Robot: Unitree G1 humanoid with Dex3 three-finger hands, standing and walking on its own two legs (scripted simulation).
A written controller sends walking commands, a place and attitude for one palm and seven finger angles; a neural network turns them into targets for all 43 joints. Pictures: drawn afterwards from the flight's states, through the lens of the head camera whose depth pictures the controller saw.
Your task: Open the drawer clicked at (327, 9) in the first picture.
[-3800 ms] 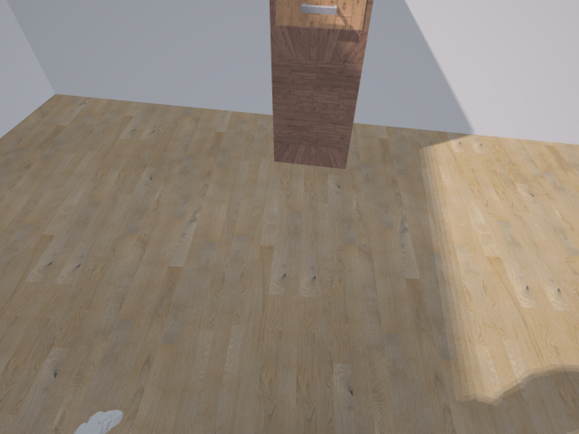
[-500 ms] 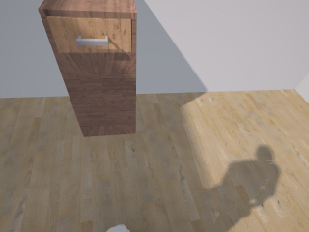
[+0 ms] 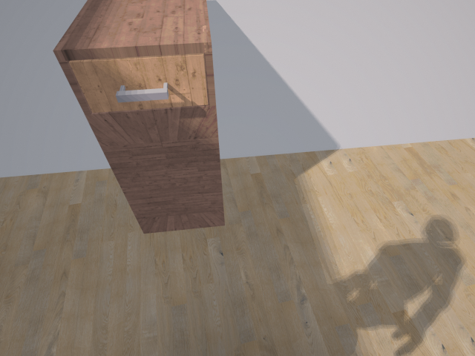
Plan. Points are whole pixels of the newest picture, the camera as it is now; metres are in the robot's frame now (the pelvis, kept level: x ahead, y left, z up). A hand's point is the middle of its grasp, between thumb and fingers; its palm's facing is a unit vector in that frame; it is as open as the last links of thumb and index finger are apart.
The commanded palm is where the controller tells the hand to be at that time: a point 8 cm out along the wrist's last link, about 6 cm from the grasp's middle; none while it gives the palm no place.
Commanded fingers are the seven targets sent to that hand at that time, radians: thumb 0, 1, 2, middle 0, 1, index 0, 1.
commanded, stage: turn to face it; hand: left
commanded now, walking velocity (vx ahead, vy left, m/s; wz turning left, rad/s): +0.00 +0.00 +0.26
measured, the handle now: (143, 91) +0.77 +0.29 +0.03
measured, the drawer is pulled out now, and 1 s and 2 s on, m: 0.00 0.00 0.00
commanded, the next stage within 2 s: take the last steps up to it in 0.04 s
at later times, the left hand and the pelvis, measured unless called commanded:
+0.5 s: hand out of the picture -0.02 +0.20 -0.18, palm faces +0.17 -0.97 -0.16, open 7.4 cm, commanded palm none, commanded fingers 0.00 0.90 0.90 -0.20 -0.30 -0.20 -0.30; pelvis +0.04 +0.02 +0.00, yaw +6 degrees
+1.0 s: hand (162, 322) +0.22 +0.17 -0.16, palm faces +0.16 -0.96 -0.22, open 7.2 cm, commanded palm none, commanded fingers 0.00 0.90 0.90 -0.20 -0.30 -0.20 -0.30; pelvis +0.19 -0.02 +0.00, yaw +7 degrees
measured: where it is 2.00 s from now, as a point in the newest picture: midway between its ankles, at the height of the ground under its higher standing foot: outside the picture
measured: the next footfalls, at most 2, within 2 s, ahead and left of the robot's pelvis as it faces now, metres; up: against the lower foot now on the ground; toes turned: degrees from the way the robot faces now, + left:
left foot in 0.38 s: +0.03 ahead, +0.13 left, +0.00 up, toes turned +13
right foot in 0.78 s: +0.25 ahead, -0.10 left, +0.00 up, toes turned -4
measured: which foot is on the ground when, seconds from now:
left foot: down 0.00-0.02, up 0.04-0.36, down 0.38-0.80, up 0.82-1.00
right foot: down 0.00-0.38, up 0.40-0.76, down 0.78-1.00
